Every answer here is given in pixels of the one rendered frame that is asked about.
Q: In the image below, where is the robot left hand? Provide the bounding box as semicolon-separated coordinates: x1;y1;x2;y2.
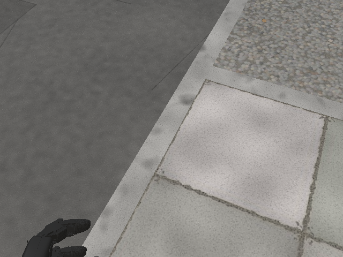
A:
22;218;98;257

